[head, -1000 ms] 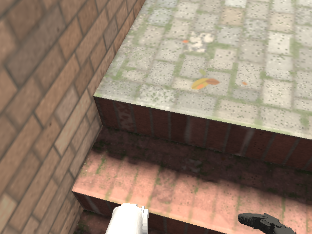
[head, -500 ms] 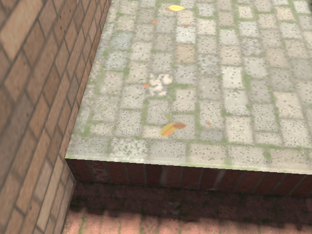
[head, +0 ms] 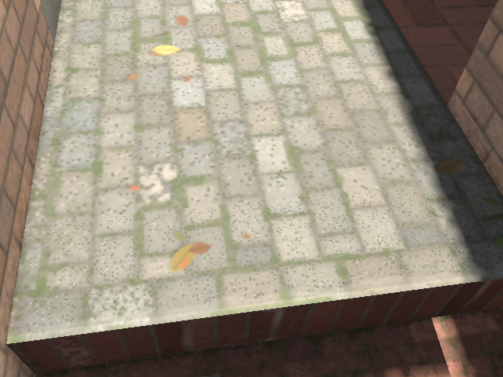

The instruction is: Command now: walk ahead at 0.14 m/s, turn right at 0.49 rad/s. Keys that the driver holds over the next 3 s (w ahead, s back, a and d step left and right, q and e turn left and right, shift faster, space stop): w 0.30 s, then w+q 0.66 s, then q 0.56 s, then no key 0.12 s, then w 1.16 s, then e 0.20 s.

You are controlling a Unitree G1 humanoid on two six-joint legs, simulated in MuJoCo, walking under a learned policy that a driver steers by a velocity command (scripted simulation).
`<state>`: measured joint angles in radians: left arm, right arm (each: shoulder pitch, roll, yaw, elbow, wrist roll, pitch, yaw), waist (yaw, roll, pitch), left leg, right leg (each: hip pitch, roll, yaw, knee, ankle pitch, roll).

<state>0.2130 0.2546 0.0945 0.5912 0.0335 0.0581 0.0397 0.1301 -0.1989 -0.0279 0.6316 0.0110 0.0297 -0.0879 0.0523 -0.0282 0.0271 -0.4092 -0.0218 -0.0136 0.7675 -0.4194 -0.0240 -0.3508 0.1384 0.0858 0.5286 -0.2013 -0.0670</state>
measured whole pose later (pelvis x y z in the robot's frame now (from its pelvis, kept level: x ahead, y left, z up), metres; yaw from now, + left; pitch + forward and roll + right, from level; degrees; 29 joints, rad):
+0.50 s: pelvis +0.17 -0.06 +0.02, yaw -3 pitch +4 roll -4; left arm -0.06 0.08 -0.01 0.48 0.00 0.05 -0.03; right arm 0.58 -0.09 -0.02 1.02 0.00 -0.12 -0.05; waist -0.05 0.00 0.04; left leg 0.16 0.10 -0.02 0.07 -0.27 0.03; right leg -1.30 -0.11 -0.12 1.67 -0.40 -0.12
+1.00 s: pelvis +0.48 -0.12 +0.20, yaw +12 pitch +3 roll +4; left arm 0.50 0.10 0.01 1.04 -0.01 -0.12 0.04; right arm -0.10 -0.02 0.04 0.56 0.00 0.04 0.02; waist 0.01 0.00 0.03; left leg -1.15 -0.03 0.21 1.54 -0.39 0.19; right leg 0.08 -0.09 -0.33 0.13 -0.20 -0.02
